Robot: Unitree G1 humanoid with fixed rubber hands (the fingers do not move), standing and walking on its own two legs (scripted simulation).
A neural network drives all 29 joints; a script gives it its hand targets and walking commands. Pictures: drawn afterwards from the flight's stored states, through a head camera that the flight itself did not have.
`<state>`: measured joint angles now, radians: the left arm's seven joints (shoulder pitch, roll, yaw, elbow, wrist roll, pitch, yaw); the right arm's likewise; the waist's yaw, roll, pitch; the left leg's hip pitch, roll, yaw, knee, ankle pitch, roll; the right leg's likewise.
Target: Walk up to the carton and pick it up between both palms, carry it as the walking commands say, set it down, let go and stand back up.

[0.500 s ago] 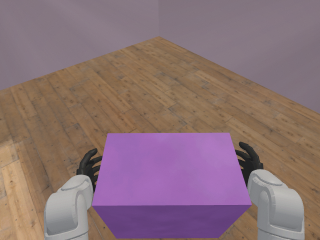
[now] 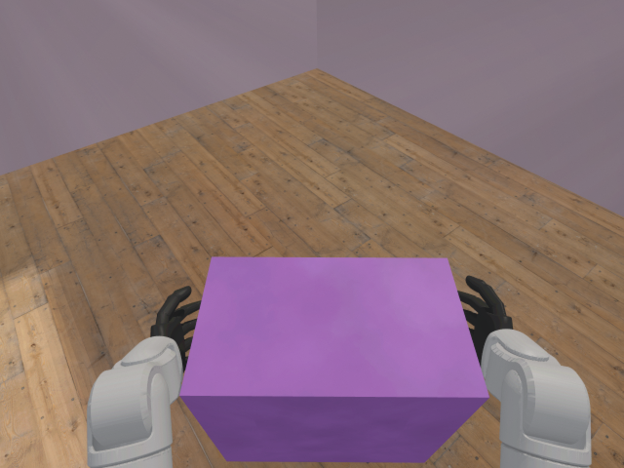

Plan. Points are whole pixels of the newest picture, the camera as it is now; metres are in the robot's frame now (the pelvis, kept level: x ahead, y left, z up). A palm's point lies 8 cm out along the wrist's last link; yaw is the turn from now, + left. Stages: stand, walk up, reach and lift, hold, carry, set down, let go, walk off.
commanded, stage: carry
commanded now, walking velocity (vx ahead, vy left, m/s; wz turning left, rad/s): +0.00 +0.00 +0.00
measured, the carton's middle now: (327, 368) +0.25 +0.00 +0.01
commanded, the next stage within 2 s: none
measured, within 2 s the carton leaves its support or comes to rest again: neither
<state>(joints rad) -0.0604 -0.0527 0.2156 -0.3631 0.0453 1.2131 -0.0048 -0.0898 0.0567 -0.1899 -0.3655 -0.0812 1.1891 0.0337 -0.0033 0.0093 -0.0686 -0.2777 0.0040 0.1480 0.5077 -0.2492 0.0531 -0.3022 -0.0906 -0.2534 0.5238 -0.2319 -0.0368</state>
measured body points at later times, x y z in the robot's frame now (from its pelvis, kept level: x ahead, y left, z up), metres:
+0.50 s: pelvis -0.01 -0.01 +0.00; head -0.02 -0.01 +0.45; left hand +0.25 +0.18 +0.06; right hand +0.26 -0.19 +0.07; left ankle +0.01 +0.08 -0.73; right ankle +0.03 -0.10 -0.73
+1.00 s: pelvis -0.01 -0.01 +0.00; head -0.03 -0.02 +0.45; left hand +0.24 +0.17 +0.05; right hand +0.25 -0.20 +0.06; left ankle +0.01 +0.08 -0.73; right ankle +0.03 -0.10 -0.73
